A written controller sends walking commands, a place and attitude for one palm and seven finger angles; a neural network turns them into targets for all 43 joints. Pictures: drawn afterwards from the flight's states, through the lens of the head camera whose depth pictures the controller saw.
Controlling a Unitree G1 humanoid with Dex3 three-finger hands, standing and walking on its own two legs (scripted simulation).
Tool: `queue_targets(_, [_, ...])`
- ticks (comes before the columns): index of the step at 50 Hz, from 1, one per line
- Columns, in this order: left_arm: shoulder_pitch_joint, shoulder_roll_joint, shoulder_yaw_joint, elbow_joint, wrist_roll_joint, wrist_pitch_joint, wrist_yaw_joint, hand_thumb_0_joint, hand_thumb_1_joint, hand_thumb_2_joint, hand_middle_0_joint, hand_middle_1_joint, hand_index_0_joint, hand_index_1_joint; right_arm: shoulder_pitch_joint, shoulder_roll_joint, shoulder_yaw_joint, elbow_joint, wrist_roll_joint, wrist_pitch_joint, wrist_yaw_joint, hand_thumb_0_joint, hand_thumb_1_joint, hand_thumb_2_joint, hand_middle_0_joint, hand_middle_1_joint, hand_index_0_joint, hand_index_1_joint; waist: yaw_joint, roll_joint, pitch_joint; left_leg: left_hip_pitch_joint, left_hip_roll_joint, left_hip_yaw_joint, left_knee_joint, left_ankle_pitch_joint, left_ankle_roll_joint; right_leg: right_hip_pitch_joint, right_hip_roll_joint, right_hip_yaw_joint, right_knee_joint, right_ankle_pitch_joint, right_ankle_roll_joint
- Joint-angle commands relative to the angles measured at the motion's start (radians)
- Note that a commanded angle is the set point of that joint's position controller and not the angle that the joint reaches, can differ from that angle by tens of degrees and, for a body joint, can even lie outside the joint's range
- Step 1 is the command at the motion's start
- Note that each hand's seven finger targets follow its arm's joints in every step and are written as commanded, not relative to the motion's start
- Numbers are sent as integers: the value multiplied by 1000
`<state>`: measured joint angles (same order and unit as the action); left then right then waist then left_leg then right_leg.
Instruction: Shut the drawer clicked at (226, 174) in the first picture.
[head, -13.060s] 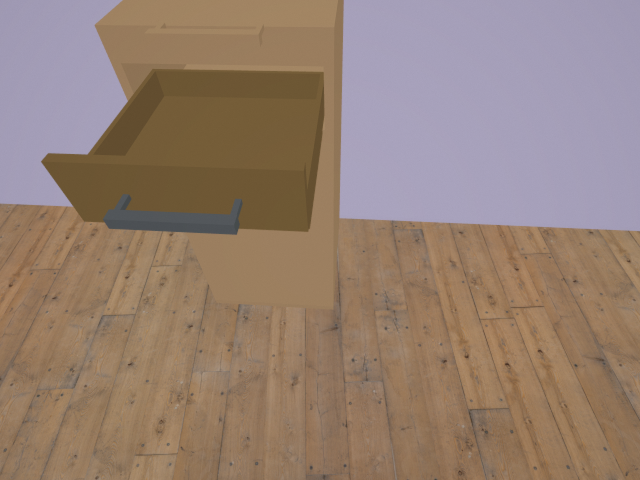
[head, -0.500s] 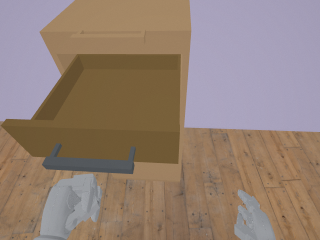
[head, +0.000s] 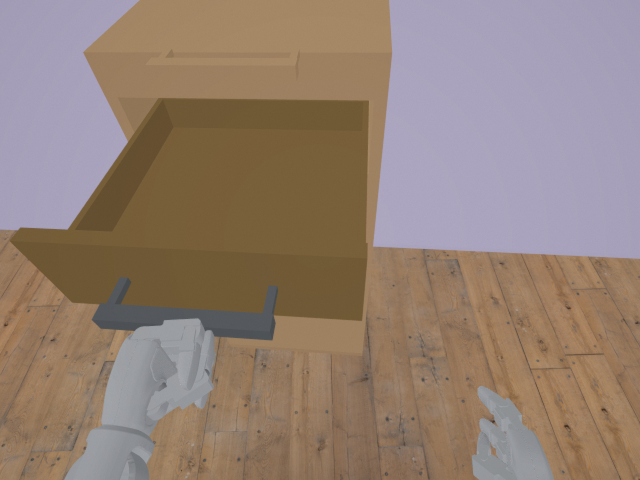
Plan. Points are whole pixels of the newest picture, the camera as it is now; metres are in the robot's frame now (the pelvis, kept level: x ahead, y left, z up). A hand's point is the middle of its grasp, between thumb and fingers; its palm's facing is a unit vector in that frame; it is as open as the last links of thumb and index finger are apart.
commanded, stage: push the drawer shut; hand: left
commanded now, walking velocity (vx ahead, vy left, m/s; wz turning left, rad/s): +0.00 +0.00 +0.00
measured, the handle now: (190, 305) +0.29 +0.17 +0.10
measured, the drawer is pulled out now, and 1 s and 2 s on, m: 0.29 0.17 0.05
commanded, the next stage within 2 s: none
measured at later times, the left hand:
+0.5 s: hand (219, 318) +0.28 +0.13 +0.09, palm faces -0.08 -0.99 -0.06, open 3.0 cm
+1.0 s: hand (235, 276) +0.33 +0.12 +0.09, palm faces -0.06 -1.00 -0.06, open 3.0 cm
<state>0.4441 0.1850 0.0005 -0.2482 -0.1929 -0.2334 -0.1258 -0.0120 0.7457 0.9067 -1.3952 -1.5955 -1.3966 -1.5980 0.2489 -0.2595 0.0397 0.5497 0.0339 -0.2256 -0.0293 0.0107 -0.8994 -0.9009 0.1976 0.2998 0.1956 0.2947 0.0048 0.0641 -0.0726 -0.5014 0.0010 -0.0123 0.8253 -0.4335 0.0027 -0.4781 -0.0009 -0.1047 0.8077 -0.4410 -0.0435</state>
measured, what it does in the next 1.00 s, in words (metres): stands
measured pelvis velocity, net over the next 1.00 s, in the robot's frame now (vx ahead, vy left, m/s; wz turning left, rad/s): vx -0.02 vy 0.01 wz -0.02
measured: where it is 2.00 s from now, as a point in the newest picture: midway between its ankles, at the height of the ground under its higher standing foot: outside the picture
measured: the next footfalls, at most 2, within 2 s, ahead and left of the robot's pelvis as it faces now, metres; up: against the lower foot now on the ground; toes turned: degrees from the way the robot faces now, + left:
none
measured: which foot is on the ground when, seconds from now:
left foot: down 0.00-1.00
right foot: down 0.00-1.00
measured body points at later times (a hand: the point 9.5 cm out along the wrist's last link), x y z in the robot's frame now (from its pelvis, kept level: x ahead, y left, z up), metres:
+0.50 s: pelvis -0.02 +0.01 +0.01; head +0.00 -0.01 +0.46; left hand +0.27 +0.19 +0.10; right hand +0.15 -0.22 -0.08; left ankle -0.01 +0.12 -0.70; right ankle -0.02 -0.09 -0.70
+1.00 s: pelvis -0.02 +0.01 +0.01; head +0.02 -0.01 +0.46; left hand +0.33 +0.18 +0.10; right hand +0.12 -0.23 -0.09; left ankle -0.01 +0.12 -0.70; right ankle -0.02 -0.09 -0.70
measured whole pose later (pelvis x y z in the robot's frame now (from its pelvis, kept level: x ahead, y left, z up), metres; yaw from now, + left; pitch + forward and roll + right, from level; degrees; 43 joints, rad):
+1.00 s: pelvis -0.02 +0.01 +0.01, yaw -1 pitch +5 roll +0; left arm -0.22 0.18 0.03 0.37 -0.16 -0.23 -0.05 -0.01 0.76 0.96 -1.40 -1.60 -1.40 -1.60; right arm 0.23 -0.25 0.04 0.66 0.04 -0.16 -0.02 0.01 -0.90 -0.90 0.20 0.30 0.20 0.29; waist -0.02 0.04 -0.04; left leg -0.46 -0.01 0.02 0.73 -0.36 0.01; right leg -0.46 -0.01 -0.08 0.73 -0.37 -0.03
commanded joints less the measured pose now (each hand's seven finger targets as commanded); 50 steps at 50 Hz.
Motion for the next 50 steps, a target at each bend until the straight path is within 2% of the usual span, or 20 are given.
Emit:
queue_targets(1, [-319, 62, 36, -198, -16, -57, 30, 0, 900, 900, -1400, -1600, -1400, -1600, -79, -104, -40, -147, 7, -64, -4, 0, -900, -900, 200, 300, 200, 300, -62, -67, -123, 75, -10, -24, -107, 185, 27, 21, -8, 76, -157, 206, 37])
queue_targets(2, [-343, 87, 59, -187, -10, -58, 36, 0, 900, 900, -1400, -1600, -1400, -1600, -82, -109, -42, -138, 7, -62, -7, 0, -900, -900, 200, 300, 200, 300, -65, -90, -125, 74, -9, -24, -109, 177, 29, 23, -7, 80, -165, 189, 37])
queue_targets(3, [-363, 63, 36, -162, -11, -53, 31, 0, 900, 900, -1400, -1600, -1400, -1600, -88, -105, -39, -137, 7, -60, -8, 0, -900, -900, 200, 300, 200, 300, -64, -96, -118, 70, -11, -23, -113, 157, 30, 18, -7, 85, -172, 162, 39])
queue_targets(7, [-479, 76, 43, -118, -15, -44, 35, 0, 900, 900, -1400, -1600, -1400, -1600, -108, -108, -34, -119, 12, -58, -13, 0, -900, -900, 200, 300, 200, 300, -64, -52, -116, 83, -10, -33, -137, 113, 27, 12, -8, 84, -186, 98, 32])
queue_targets(15, [-687, 61, 24, 18, -21, -6, 49, 0, 900, 900, -1400, -1600, -1400, -1600, -131, -105, -22, -95, 18, -43, -17, 0, -900, -900, 200, 300, 200, 300, -70, -57, -108, 94, -10, -38, -180, 45, 23, 13, -6, 85, -210, 33, 32])
queue_targets(16, [-714, 88, 54, 37, -20, -6, 55, 0, 900, 900, -1400, -1600, -1400, -1600, -128, -108, -24, -89, 19, -42, -18, 0, -900, -900, 200, 300, 200, 300, -67, -73, -120, 95, -9, -40, -184, 44, 22, 23, -5, 85, -210, 31, 31])
queue_targets(17, [-714, 102, 71, 59, -13, -6, 63, 0, 900, 900, -1400, -1600, -1400, -1600, -134, -110, -24, -85, 18, -39, -18, 0, -900, -900, 200, 300, 200, 300, -57, -49, -115, 93, -9, -36, -189, 49, 21, 30, -7, 88, -214, 32, 27])
queue_targets(18, [-736, 67, 41, 65, -14, -6, 64, 0, 900, 900, -1400, -1600, -1400, -1600, -131, -104, -22, -85, 17, -37, -15, 0, -900, -900, 200, 300, 200, 300, -63, -54, -130, 107, -10, -37, -193, 54, 22, 29, -6, 83, -211, 44, 29])
queue_targets(22, [-793, 112, 92, 145, -13, -4, 72, 0, 900, 900, -1400, -1600, -1400, -1600, -123, -112, -26, -70, 15, -30, -14, 0, -900, -900, 200, 300, 200, 300, -58, -89, -145, 99, -8, -30, -193, 93, 21, 60, -8, 91, -219, 81, 30])
queue_targets(23, [-802, 98, 87, 151, -11, -8, 71, 0, 900, 900, -1400, -1600, -1400, -1600, -122, -108, -27, -70, 16, -27, -13, 0, -900, -900, 200, 300, 200, 300, -52, -65, -153, 114, -9, -26, -196, 111, 20, 60, -6, 87, -214, 104, 28])
queue_targets(25, [-850, 77, 67, 154, -13, -13, 71, 0, 900, 900, -1400, -1600, -1400, -1600, -121, -106, -28, -75, 16, -30, -9, 0, -900, -900, 200, 300, 200, 300, -53, -53, -173, 131, -9, -27, -200, 123, 17, 63, -6, 80, -206, 126, 27])
queue_targets(27, [-857, 106, 95, 203, -9, -14, 78, 0, 900, 900, -1400, -1600, -1400, -1600, -116, -112, -30, -61, 15, -24, -9, 0, -900, -900, 200, 300, 200, 300, -54, -78, -155, 117, -6, -26, -202, 121, 19, 64, -6, 87, -216, 122, 29])
queue_targets(30, [-914, 76, 66, 220, -8, -20, 75, 0, 900, 900, -1400, -1600, -1400, -1600, -111, -110, -32, -64, 16, -20, -6, 0, -900, -900, 200, 300, 200, 300, -61, -75, -174, 131, -7, -20, -201, 134, 18, 66, -6, 87, -212, 146, 30])
queue_targets(32, [-932, 119, 104, 274, -2, -24, 81, 0, 900, 900, -1400, -1600, -1400, -1600, -101, -119, -34, -48, 16, -13, -8, 0, -900, -900, 200, 300, 200, 300, -65, -100, -154, 117, -4, -20, -202, 129, 21, 64, -7, 91, -220, 137, 31])
queue_targets(35, [-979, 73, 68, 268, -1, -33, 79, 0, 900, 900, -1400, -1600, -1400, -1600, -96, -111, -36, -55, 17, -9, -3, 0, -900, -900, 200, 300, 200, 300, -63, -43, -191, 156, -5, -20, -206, 161, 15, 62, -5, 77, -201, 182, 26])
queue_targets(41, [-1043, 72, 70, 326, 8, -45, 91, 0, 900, 900, -1400, -1600, -1400, -1600, -73, -116, -45, -41, 15, 2, 0, 0, -900, -900, 200, 300, 200, 300, -67, -79, -221, 167, -3, -20, -203, 187, 17, 70, -4, 78, -197, 218, 27])
queue_targets(42, [-1055, 96, 81, 345, 15, -50, 97, 0, 900, 900, -1400, -1600, -1400, -1600, -69, -121, -46, -33, 15, 7, 0, 0, -900, -900, 200, 300, 200, 300, -76, -104, -210, 154, -1, -19, -201, 187, 20, 70, -5, 82, -202, 215, 30])
queue_targets(45, [-1093, 72, 66, 354, 14, -57, 95, 0, 900, 900, -1400, -1600, -1400, -1600, -64, -116, -46, -33, 14, 13, 2, 0, -900, -900, 200, 300, 200, 300, -73, -75, -232, 172, -3, -15, -201, 203, 18, 75, -4, 82, -196, 240, 27])
queue_targets(47, [-1109, 111, 97, 398, 19, -59, 100, 0, 900, 900, -1400, -1600, -1400, -1600, -54, -121, -46, -20, 14, 22, 1, 0, -900, -900, 200, 300, 200, 300, -77, -100, -214, 154, -1, -14, -200, 200, 21, 76, -5, 87, -203, 238, 30])
queue_targets(50, [-1150, 106, 98, 426, 15, -66, 96, 0, 900, 900, -1400, -1600, -1400, -1600, -53, -118, -47, -21, 14, 30, 1, 0, -900, -900, 200, 300, 200, 300, -76, -74, -223, 155, -7, -6, -196, 198, 21, 84, -6, 95, -205, 250, 28])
